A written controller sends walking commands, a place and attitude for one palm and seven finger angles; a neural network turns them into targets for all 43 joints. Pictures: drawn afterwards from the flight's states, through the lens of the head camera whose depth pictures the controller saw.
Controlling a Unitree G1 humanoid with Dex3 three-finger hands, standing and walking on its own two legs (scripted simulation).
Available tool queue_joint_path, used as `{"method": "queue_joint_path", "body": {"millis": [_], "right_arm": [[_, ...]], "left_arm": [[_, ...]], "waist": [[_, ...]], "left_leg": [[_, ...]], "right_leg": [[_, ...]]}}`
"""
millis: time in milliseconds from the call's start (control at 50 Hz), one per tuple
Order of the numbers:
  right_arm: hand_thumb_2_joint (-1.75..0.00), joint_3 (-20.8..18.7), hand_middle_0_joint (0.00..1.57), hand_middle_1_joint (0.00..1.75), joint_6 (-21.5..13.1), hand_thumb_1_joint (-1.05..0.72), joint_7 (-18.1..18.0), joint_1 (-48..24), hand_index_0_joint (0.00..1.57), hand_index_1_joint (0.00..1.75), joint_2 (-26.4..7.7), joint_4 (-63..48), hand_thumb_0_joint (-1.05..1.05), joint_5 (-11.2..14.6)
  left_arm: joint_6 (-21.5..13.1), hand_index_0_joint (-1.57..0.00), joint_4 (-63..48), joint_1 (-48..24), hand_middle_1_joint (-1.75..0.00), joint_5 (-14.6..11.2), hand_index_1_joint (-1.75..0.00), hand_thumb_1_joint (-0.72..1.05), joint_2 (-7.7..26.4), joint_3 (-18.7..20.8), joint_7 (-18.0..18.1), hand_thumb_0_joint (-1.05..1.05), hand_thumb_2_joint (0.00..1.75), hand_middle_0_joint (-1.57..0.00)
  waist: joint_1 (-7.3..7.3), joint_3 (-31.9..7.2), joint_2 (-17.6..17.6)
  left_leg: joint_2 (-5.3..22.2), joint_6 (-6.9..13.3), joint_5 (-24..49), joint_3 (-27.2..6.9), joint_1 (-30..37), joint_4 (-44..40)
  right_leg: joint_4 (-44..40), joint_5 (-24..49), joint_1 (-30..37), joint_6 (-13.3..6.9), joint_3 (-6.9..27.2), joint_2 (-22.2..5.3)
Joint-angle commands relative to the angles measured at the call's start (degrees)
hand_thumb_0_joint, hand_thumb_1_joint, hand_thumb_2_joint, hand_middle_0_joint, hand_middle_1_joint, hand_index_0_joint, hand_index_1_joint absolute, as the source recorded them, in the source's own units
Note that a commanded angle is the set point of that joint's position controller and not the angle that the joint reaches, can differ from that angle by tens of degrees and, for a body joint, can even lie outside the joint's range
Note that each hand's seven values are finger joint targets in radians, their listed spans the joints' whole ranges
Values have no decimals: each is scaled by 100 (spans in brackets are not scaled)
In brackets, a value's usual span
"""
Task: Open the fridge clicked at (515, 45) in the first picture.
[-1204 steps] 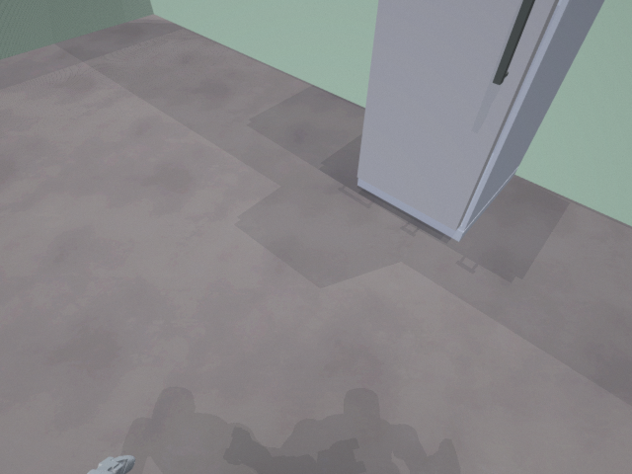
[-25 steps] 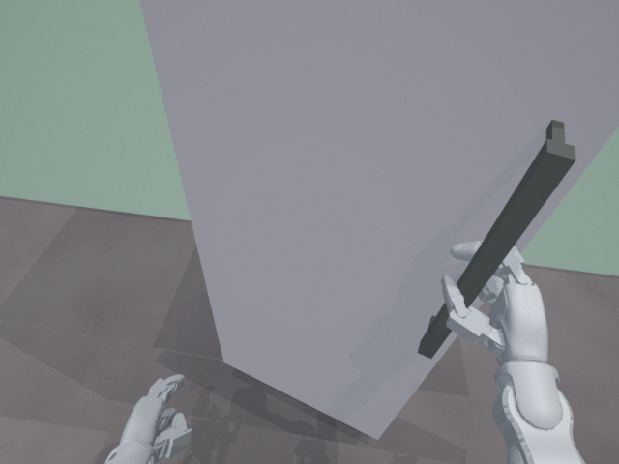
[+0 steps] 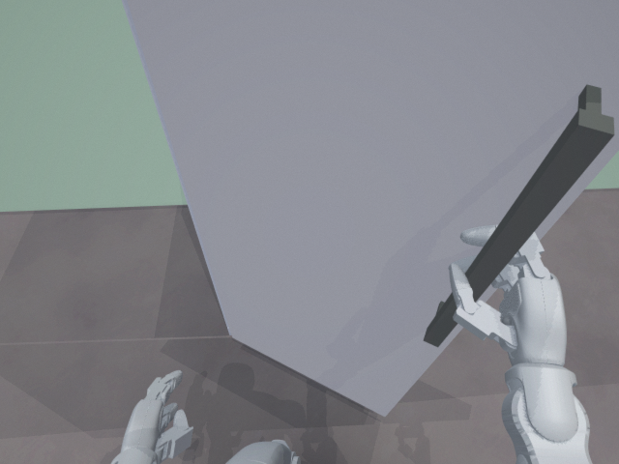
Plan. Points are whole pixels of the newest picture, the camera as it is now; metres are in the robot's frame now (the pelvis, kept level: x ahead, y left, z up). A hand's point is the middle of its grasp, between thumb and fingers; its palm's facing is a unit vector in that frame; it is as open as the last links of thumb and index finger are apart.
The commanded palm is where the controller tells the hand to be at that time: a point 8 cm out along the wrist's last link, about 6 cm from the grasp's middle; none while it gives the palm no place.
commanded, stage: walk backward, drawing the door open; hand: right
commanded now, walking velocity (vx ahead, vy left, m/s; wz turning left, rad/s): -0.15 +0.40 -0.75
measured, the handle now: (487, 253) +0.33 -0.14 +0.15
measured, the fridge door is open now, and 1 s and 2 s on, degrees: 31 58 63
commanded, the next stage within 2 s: stop walking and hold the door back in 1.10 s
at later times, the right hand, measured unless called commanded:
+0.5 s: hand (398, 377) +0.19 -0.05 +0.13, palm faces +0.45 +0.86 -0.23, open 6.7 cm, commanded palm +0.14 -0.08 +0.14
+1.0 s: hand (295, 434) +0.14 +0.04 +0.13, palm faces +0.82 +0.51 -0.26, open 6.5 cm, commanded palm +0.07 +0.04 +0.13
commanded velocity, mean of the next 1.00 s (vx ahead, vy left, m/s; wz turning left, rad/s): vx -0.15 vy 0.34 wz -0.75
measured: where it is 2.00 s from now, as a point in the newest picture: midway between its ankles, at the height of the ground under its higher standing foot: outside the picture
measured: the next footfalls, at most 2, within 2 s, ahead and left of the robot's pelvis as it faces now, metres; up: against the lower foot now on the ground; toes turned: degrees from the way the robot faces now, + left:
left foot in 0.16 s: +0.11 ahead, +0.22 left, +0.00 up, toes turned -8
right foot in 0.34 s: +0.02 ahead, +0.01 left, +0.00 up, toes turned -21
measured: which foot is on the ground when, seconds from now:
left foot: up 0.00-0.14, down 0.16-0.32, up 0.34-0.60, down 0.62-0.82, up 0.84-1.00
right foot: down 0.00-0.18, up 0.20-0.32, down 0.34-0.60, up 0.62-0.82, down 0.84-1.00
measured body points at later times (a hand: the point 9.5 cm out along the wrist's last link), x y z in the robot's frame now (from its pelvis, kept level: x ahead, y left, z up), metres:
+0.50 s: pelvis -0.01 +0.20 +0.01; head +0.05 +0.15 +0.45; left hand +0.23 +0.33 -0.09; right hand +0.16 -0.09 +0.14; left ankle +0.09 +0.32 -0.65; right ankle -0.02 +0.03 -0.73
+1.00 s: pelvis +0.08 +0.38 +0.01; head +0.12 +0.30 +0.45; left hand +0.36 +0.40 -0.09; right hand +0.09 +0.02 +0.15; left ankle +0.21 +0.46 -0.66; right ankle +0.01 +0.24 -0.73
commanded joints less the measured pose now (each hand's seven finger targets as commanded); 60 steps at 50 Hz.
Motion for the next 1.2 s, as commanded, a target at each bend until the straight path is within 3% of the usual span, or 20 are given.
{"method": "queue_joint_path", "body": {"millis": [0,100,140,260,280,320,340,520,560,580,600,660,760,780,820,860,960,1040,1100,1180], "right_arm": [[-90,-279,45,140,-569,-90,122,-868,45,140,-716,-1987,0,-307],[-90,-168,45,140,-457,-90,-11,-962,45,140,-502,-1683,0,-99],[-90,-448,45,140,-509,-90,-17,-1275,45,140,-856,-2070,0,-119],[-90,-505,45,140,-518,-90,160,-1367,45,140,-664,-2134,0,-25],[-90,-353,45,140,-524,-90,195,-1394,45,140,-534,-2096,0,68],[-90,24,45,140,-715,-90,253,-1504,45,140,-316,-2346,0,-46],[-90,-280,45,140,-857,-90,244,-1760,45,140,-797,-2316,0,-276],[-90,-702,45,140,-566,-90,20,-1046,45,140,-690,-1991,0,18],[-90,-856,45,140,-564,-90,-14,-1085,45,140,-953,-2056,0,-10],[-90,-1162,45,140,-529,-90,-44,-1139,45,140,-1323,-2211,0,-7],[-90,-1436,45,140,-573,-90,-85,-1288,45,140,-1550,-2311,0,-37],[-90,-1464,45,140,-626,-90,1,-741,45,140,-1373,-1955,0,50],[-90,-1277,45,140,-653,-90,40,-895,45,140,-1087,-2171,0,213],[-90,-1172,45,140,-648,-90,60,-994,45,140,-1046,-2255,0,248],[-90,-912,45,140,-799,-90,91,-1092,45,140,-909,-2405,0,84],[-90,-1279,45,140,-938,-90,117,-1146,45,140,-1171,-2268,0,-50],[-90,-1432,45,140,-668,-90,27,-1092,45,140,-1200,-2054,0,25],[-90,-1560,45,140,-579,-90,-82,-1162,45,140,-1305,-1694,0,175],[-90,-2238,45,140,-487,-90,-220,-1212,45,140,-2196,-1754,0,162],[-90,-2272,45,140,-558,-90,-167,-773,45,140,-1969,-1545,0,203]], "left_arm": [[-225,-20,-947,-797,-30,156,-30,90,774,280,-62,0,90,-20],[-366,-20,-907,-661,-30,-111,-30,90,644,153,-34,0,90,-20],[-329,-20,-881,-556,-30,-186,-30,90,360,152,-58,0,90,-20],[-449,-20,-856,-527,-30,-104,-30,90,320,98,67,0,90,-20],[-465,-20,-834,-374,-30,-109,-30,90,392,89,110,0,90,-20],[-618,-20,-833,-274,-30,26,-30,90,822,204,47,0,90,-20],[-614,-20,-716,-295,-30,100,-30,90,902,195,-26,0,90,-20],[-567,-20,-833,-644,-30,-136,-30,90,704,238,-127,0,90,-20],[-516,-20,-809,-586,-30,-197,-30,90,451,175,-132,0,90,-20],[-492,-20,-806,-635,-30,-239,-30,90,198,142,-119,0,90,-20],[-621,-20,-802,-843,-30,-256,-30,90,217,148,-54,0,90,-20],[-562,-20,-676,-733,-30,-145,-30,90,293,171,-22,0,90,-20],[-510,-20,-813,-555,-30,-77,-30,90,289,66,133,0,90,-20],[-525,-20,-808,-306,-30,-60,-30,90,385,124,158,0,90,-20],[-573,-20,-880,-275,-30,34,-30,90,768,219,103,0,90,-20],[-545,-20,-846,-456,-30,18,-30,90,872,270,-47,0,90,-20],[-569,-20,-741,-465,-30,-26,-30,90,755,304,-98,0,90,-20],[-564,-20,-1012,-491,-30,-198,-30,90,728,184,-102,0,90,-20],[-500,-20,-1011,-542,-30,-262,-30,90,342,114,-88,0,90,-20],[-430,-20,-772,-613,-30,-157,-30,90,410,112,-49,0,90,-20]], "waist": [[-149,-1133,-534],[-190,-1217,-260],[-80,-1394,892],[-64,-1164,1049],[128,-1019,647],[10,-1073,-1849],[31,-1134,-1034],[-330,-1381,-1687],[-328,-1518,-317],[-341,-1523,1507],[-522,-1433,1809],[-386,-1206,1225],[-170,-1181,789],[37,-1305,332],[-172,-1640,-1706],[-198,-1385,-581],[-302,-1322,-1839],[-389,-1303,-1662],[-455,-1231,1988],[-395,-1260,1264]], "left_leg": [[783,57,-949,-1898,-1226,1707],[365,139,-43,-317,2285,-2153],[1508,556,-187,-931,1518,-3034],[1913,1063,1838,-92,919,-1656],[1575,778,1635,206,215,-438],[459,-80,-1793,-576,-2224,2381],[718,-44,-1252,-1349,-2215,2698],[180,-24,-321,-125,2241,-1346],[600,150,-249,-359,2447,-2787],[1764,611,-300,-1346,2275,-3331],[2480,1199,1062,-2074,1826,-3143],[2539,1472,3623,-1152,2167,-2203],[1892,905,3606,147,1855,-1012],[1671,653,2605,243,801,44],[628,-128,-2100,-637,-1593,2351],[874,-90,-1143,-1301,-1439,2268],[765,-66,-172,-791,623,142],[310,-96,-304,-60,2237,-1444],[2434,859,301,-2268,1759,-3372],[2494,1317,3689,-1053,2433,-2295]], "right_leg": [[-1306,1675,1496,-1212,3217,-2427],[-657,-1885,-859,-123,690,-305],[1401,-1230,-451,182,-378,413],[2090,-1574,-114,133,-335,-171],[691,-776,625,70,-104,-154],[-1714,2161,2228,-443,4900,-2766],[-1713,1626,2263,-656,5040,-3007],[-1310,-1623,-434,-207,1184,-871],[152,-1779,-512,28,524,-103],[2126,-1857,-982,304,-285,411],[3894,-2511,-1397,235,-114,419],[4567,-2457,-1745,239,-186,-110],[573,-893,-8,220,-860,-4],[-286,25,1297,133,-550,-176],[-1245,4315,3091,-952,4080,-3075],[-1312,2739,2351,-1273,3258,-2894],[-1018,1297,832,-456,1056,-1412],[-956,-1256,-369,-335,800,-970],[3105,-2259,-1161,297,-240,475],[4413,-2279,-1647,399,-211,-33]]}}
